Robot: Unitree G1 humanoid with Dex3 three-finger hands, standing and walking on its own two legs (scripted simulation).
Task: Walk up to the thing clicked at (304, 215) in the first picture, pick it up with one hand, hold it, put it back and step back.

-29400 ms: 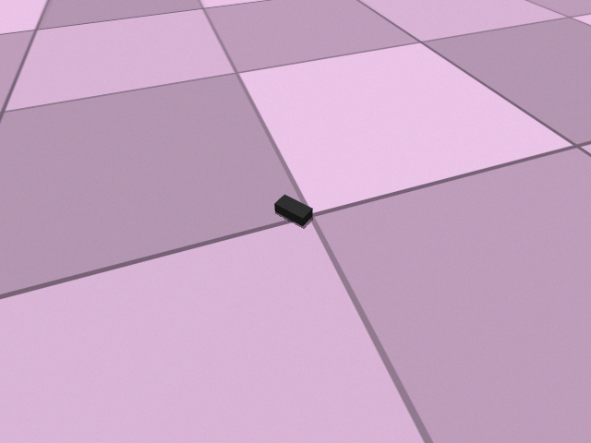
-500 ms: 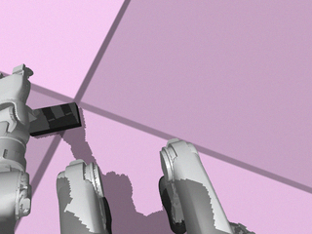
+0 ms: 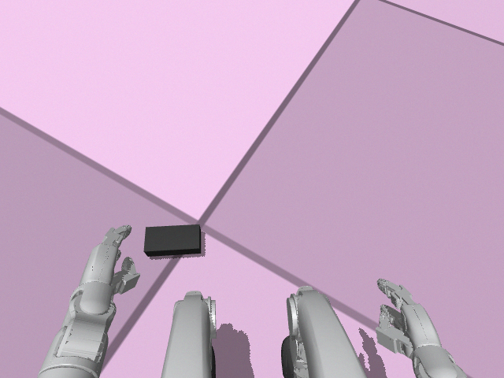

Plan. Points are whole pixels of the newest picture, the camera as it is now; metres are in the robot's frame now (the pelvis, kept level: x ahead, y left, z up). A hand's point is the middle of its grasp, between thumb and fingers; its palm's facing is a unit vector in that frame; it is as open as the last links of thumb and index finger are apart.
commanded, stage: home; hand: left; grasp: from above
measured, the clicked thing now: (173, 240) +0.51 +0.22 -0.52
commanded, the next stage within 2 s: none
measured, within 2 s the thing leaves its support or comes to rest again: neither
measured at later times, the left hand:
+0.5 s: hand (85, 304) +0.24 +0.19 +0.10, palm faces +0.10 -0.97 -0.21, open 7.4 cm
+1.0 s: hand (75, 321) +0.22 +0.19 +0.12, palm faces +0.11 -0.97 -0.19, open 7.4 cm
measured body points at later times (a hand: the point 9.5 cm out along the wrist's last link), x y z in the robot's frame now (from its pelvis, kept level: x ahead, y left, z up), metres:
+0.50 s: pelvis +0.06 +0.00 +0.15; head +0.09 +0.02 +0.60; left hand +0.23 +0.24 +0.12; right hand +0.21 -0.24 +0.08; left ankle +0.08 +0.12 -0.51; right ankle +0.08 -0.13 -0.51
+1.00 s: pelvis +0.07 +0.00 +0.17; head +0.08 +0.01 +0.62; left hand +0.21 +0.24 +0.14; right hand +0.25 -0.23 +0.11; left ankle +0.08 +0.12 -0.51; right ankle +0.08 -0.13 -0.51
